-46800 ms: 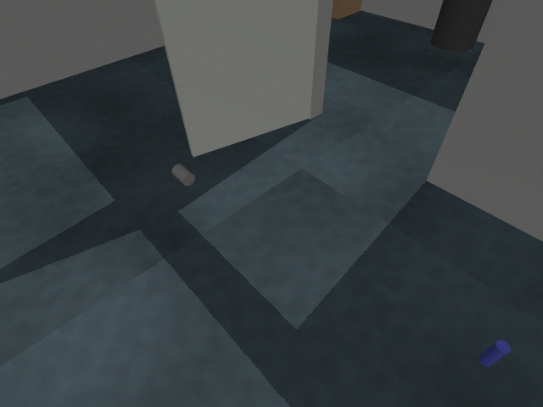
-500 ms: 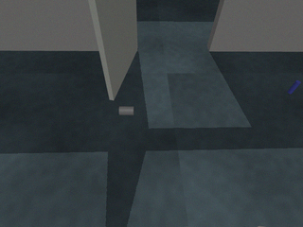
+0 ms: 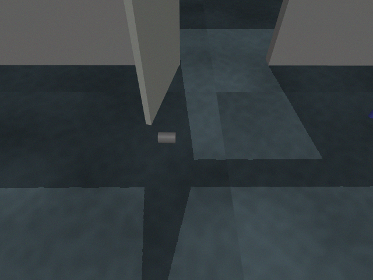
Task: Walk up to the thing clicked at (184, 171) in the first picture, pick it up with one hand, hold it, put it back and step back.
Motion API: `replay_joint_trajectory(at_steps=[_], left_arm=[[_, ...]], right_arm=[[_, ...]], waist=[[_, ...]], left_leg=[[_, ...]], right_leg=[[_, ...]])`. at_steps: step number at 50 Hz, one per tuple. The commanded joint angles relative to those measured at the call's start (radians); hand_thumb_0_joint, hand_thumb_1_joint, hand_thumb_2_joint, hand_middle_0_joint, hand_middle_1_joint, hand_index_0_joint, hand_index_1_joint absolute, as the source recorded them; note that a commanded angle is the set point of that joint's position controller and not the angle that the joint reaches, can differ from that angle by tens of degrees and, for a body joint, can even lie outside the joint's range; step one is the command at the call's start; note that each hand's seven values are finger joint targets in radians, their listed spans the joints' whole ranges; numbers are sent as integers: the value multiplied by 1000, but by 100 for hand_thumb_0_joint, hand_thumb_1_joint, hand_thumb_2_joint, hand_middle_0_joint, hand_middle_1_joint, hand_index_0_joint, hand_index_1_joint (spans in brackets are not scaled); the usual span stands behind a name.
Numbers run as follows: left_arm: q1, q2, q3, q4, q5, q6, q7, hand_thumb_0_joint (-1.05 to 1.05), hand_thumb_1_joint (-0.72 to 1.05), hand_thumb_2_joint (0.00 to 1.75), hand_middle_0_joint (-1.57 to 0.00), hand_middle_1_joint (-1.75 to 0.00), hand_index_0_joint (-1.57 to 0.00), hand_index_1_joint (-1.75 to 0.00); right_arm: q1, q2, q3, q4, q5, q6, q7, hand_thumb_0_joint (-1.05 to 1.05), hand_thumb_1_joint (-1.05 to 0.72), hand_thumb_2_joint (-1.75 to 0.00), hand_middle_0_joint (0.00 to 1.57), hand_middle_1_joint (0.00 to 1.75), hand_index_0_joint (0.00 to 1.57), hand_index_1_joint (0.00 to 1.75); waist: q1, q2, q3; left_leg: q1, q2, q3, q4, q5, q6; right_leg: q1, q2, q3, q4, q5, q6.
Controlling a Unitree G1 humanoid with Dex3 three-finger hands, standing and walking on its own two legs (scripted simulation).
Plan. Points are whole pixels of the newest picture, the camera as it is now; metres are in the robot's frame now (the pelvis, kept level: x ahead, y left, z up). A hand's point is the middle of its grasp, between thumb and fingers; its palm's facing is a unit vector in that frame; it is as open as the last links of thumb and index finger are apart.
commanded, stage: step back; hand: left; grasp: from above
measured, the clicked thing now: (167, 137) +1.10 +0.17 -0.72
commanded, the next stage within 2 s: stand in 0.44 s
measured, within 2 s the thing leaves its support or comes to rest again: neither
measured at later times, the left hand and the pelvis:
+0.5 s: hand out of the picture +0.15 +0.23 -0.14, palm faces -0.04 -0.93 -0.36, open 7.4 cm; pelvis +0.04 -0.02 +0.00, yaw -2 degrees
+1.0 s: hand out of the picture +0.12 +0.23 -0.13, palm faces -0.05 -0.94 -0.34, open 7.4 cm; pelvis +0.03 -0.02 +0.02, yaw -2 degrees
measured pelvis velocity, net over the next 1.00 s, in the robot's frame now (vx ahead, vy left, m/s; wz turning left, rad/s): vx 0.03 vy -0.02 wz -0.03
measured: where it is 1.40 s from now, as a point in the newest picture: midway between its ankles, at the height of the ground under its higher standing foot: outside the picture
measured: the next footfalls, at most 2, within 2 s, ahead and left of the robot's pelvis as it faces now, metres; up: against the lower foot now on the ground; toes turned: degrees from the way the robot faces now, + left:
right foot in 0.32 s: +0.10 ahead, -0.15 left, +0.00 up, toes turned -3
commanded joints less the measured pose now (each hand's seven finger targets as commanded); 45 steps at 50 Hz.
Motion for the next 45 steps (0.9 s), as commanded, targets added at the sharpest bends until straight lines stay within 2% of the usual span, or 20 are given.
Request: replay_joint_trajectory(at_steps=[1, 3, 7, 12, 13, 15, 16, 17, 18, 19, 20, 22, 23, 24, 25, 28, 31, 37, 41, 45], left_arm=[[-42, 207, 31, -80, -9, -16, 21, 0, 90, 90, -20, -30, -20, -30], [18, 188, 33, -59, -12, -14, 12, 0, 90, 90, -20, -30, -20, -30], [1, 145, 26, -54, -16, -8, 4, 0, 90, 90, -20, -30, -20, -30], [-47, 140, 32, -46, -9, -10, 14, 0, 90, 90, -20, -30, -20, -30], [-44, 137, 33, -36, -4, -11, 15, 0, 90, 90, -20, -30, -20, -30], [-33, 156, 42, -18, 3, -16, 18, 0, 90, 90, -20, -30, -20, -30], [-39, 196, 52, -26, 11, -23, 22, 0, 90, 90, -20, -30, -20, -30], [-66, 232, 59, -37, 16, -30, 25, 0, 90, 90, -20, -30, -20, -30], [-151, 260, 54, -54, 2, -26, 23, 0, 90, 90, -20, -30, -20, -30], [-221, 244, 47, -74, 5, -24, 19, 0, 90, 90, -20, -30, -20, -30], [-233, 213, 40, -76, 4, -21, 18, 0, 90, 90, -20, -30, -20, -30], [-210, 180, 4, -49, -13, -34, 18, 0, 90, 90, -20, -30, -20, -30], [-196, 149, -2, -33, -24, -43, 19, 0, 90, 90, -20, -30, -20, -30], [-164, 142, -5, -18, -32, -46, 19, 0, 90, 90, -20, -30, -20, -30], [-165, 153, -7, -8, -32, -46, 20, 0, 90, 90, -20, -30, -20, -30], [-241, 153, -14, 14, -21, -43, 18, 0, 90, 90, -20, -30, -20, -30], [-241, 148, -20, 38, -22, -46, 17, 0, 90, 90, -20, -30, -20, -30], [-254, 144, -31, 83, -23, -46, 13, 0, 90, 90, -20, -30, -20, -30], [-262, 155, -31, 99, -18, -52, 12, 0, 90, 90, -20, -30, -20, -30], [-250, 148, -36, 113, -17, -49, 9, 0, 90, 90, -20, -30, -20, -30]], right_arm=[[43, -334, -78, -71, 9, -35, -31, 0, -90, -90, 20, 30, 20, 30], [-14, -277, -55, -99, 10, -48, -39, 0, -90, -90, 20, 30, 20, 30], [-33, -239, -41, -97, 5, -50, -43, 0, -90, -90, 20, 30, 20, 30], [-52, -250, -32, -102, 10, -21, -48, 0, -90, -90, 20, 30, 20, 30], [-66, -256, -30, -102, 16, -14, -48, 0, -90, -90, 20, 30, 20, 30], [-101, -225, -15, -102, 31, 2, -48, 0, -90, -90, 20, 30, 20, 30], [-94, -202, -4, -105, 35, 3, -49, 0, -90, -90, 20, 30, 20, 30], [-74, -157, 11, -110, 40, 3, -50, 0, -90, -90, 20, 30, 20, 30], [-73, -163, 10, -87, 42, 10, -57, 0, -90, -90, 20, 30, 20, 30], [-32, -183, 3, -51, 39, 12, -58, 0, -90, -90, 20, 30, 20, 30], [-21, -185, 7, -34, 37, 9, -54, 0, -90, -90, 20, 30, 20, 30], [-17, -184, 5, -19, 26, -4, -37, 0, -90, -90, 20, 30, 20, 30], [-16, -200, 1, -5, 20, -13, -35, 0, -90, -90, 20, 30, 20, 30], [-55, -207, 4, -5, 17, -17, -37, 0, -90, -90, 20, 30, 20, 30], [-89, -204, 12, -10, 16, -19, -37, 0, -90, -90, 20, 30, 20, 30], [-125, -194, 26, 22, 29, -12, -28, 0, -90, -90, 20, 30, 20, 30], [-126, -204, 31, 46, 28, -14, -28, 0, -90, -90, 20, 30, 20, 30], [-151, -193, 36, 83, 27, -12, -24, 0, -90, -90, 20, 30, 20, 30], [-156, -191, 37, 94, 27, -15, -21, 0, -90, -90, 20, 30, 20, 30], [-163, -196, 38, 107, 27, -16, -22, 0, -90, -90, 20, 30, 20, 30]], waist=[[-49, 100, -49], [-13, 125, -39], [-21, 190, -66], [-31, 237, -123], [-20, 218, -145], [11, 139, -161], [11, 54, -177], [-14, -85, -170], [-24, -141, -154], [-45, -142, -128], [-54, -123, -110], [-70, -41, -146], [-60, 2, -199], [-34, -9, -231], [-27, -47, -221], [-30, -3, -136], [-29, 33, -157], [-22, 51, -94], [-27, 47, -119], [-20, 65, -112]], left_leg=[[128, 365, -521, -367, -268, 211], [133, 290, -343, -332, -99, 145], [103, 244, -186, -272, 205, 141], [62, 259, -140, -170, 377, 150], [40, 253, -140, -134, 346, 139], [-30, 201, -112, -50, 199, 77], [-75, 165, -92, 15, 125, 43], [-118, 78, -56, 112, -9, 3], [-8, 23, -34, 149, -233, -14], [70, 35, -29, 170, -276, -21], [89, 37, -33, 104, -262, -13], [156, 79, -71, -109, 3, 6], [186, 118, -119, -134, 217, 21], [220, 124, -119, -121, 284, 26], [234, 136, -129, -122, 296, 25], [126, 114, -111, -195, 107, 3], [158, 137, -113, -242, 206, -2], [145, 140, -120, -324, 62, -7], [162, 141, -116, -339, 102, -10], [167, 147, -122, -365, 54, -11]], right_leg=[[-293, 28, 122, 311, -58, -51], [-289, 4, 111, 248, 31, -43], [-183, 5, 41, 51, 81, 4], [-42, 24, -63, -120, 148, 7], [16, 32, -76, -196, 200, -2], [116, 36, -57, -325, 295, -23], [152, -32, 47, -343, 352, -47], [122, -164, 237, -418, 366, -91], [-58, -266, 312, -452, 322, -204], [-143, -270, 310, -437, 296, -225], [-170, -235, 249, -425, 323, -196], [-69, -148, 128, -385, 414, -93], [8, -103, 81, -323, 531, -45], [21, -87, 73, -319, 568, -34], [17, -77, 73, -346, 550, -30], [58, -92, 86, -427, 384, -25], [124, -83, 53, -413, 495, -20], [103, -74, 49, -494, 317, -10], [130, -80, 46, -508, 373, -7], [110, -75, 42, -521, 326, -6]])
